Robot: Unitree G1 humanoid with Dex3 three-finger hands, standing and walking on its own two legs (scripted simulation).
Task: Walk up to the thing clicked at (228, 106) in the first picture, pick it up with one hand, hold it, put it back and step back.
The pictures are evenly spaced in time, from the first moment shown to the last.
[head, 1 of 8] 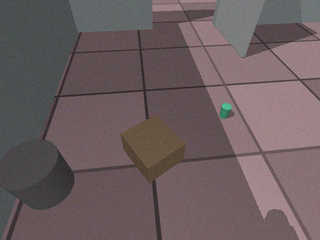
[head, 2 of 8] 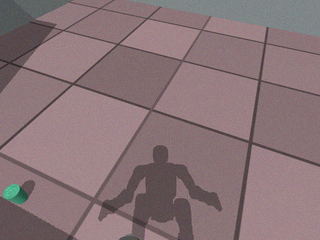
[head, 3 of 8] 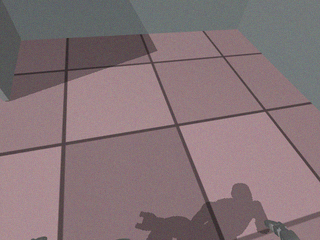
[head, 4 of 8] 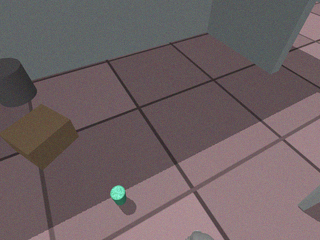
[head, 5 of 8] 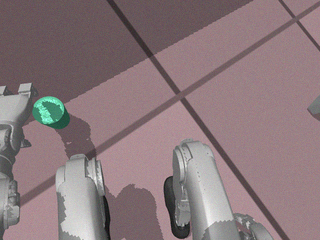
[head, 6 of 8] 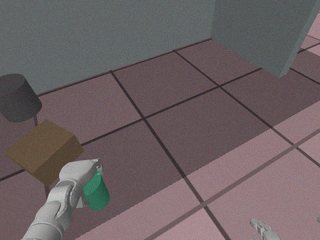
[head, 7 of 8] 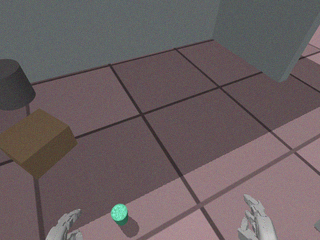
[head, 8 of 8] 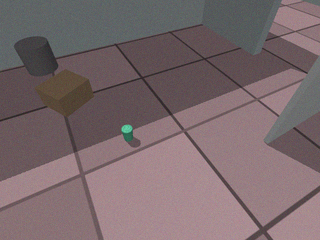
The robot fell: no
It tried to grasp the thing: yes
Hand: left
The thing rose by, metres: 0.62
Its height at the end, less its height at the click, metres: +0.00
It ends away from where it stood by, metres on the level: 0.02
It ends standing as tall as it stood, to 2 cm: yes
